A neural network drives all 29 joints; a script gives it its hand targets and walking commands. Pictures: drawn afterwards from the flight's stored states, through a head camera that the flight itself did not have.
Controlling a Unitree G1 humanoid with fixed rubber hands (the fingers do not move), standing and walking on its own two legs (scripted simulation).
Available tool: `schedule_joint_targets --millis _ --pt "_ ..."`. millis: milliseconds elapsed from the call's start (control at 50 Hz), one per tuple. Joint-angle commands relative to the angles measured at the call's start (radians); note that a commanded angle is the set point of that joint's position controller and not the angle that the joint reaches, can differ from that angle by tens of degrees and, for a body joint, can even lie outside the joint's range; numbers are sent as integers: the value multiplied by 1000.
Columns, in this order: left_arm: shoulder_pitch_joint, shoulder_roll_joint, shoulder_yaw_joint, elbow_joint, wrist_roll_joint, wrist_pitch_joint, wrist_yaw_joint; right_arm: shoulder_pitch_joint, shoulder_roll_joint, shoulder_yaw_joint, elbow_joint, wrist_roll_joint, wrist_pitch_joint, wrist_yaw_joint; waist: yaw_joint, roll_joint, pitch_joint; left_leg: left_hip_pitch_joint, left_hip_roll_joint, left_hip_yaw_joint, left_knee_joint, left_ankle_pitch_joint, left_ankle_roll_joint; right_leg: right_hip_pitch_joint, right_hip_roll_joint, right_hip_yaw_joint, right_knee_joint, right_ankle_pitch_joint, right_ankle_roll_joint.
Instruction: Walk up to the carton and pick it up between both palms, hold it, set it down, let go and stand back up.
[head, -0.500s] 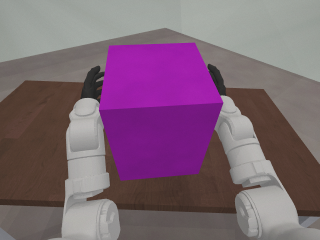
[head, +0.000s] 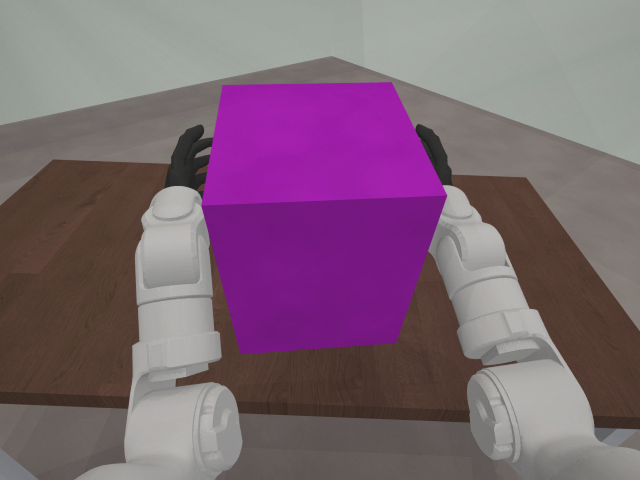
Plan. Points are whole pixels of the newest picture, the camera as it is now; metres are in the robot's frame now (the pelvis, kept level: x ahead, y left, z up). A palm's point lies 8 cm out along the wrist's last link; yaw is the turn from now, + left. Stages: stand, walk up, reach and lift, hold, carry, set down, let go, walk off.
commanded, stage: hold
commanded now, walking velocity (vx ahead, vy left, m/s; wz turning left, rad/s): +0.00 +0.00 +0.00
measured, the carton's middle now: (314, 221) +0.36 +0.00 +0.19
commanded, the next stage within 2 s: none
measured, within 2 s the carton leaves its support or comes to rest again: neither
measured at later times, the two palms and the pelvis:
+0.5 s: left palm (183, 193) +0.37 +0.15 +0.23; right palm (428, 188) +0.37 -0.14 +0.22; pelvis +0.01 +0.00 +0.00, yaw +0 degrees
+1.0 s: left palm (182, 195) +0.36 +0.15 +0.23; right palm (429, 190) +0.37 -0.14 +0.22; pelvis +0.01 +0.00 +0.00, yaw +0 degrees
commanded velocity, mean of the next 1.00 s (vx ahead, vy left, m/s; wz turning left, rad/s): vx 0.00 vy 0.00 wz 0.00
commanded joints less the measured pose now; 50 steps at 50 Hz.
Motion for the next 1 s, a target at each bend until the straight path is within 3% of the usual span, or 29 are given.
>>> schedule_joint_targets --millis 0,60,540,980 --pt "-676 -529 -496 -51 -158 -64 -127 -773 624 344 -299 93 -51 87 -5 71 -362 -38 -93 66 -64 180 -4 135 77 -1 -28 94 29" --pt "-673 -521 -471 -23 -144 -63 -130 -765 623 330 -265 82 -49 91 2 60 -332 -63 -91 70 -79 132 4 127 75 -1 -31 61 29" --pt "-607 -533 -528 -129 -171 -53 -129 -704 615 385 -361 126 -36 69 -15 83 -377 17 -90 53 -31 334 -29 152 86 -4 -18 187 34" --pt "-619 -525 -521 -119 -160 -42 -134 -714 610 370 -353 108 -32 74 -16 69 -348 -12 -92 58 -50 259 -19 153 85 -7 -24 148 28"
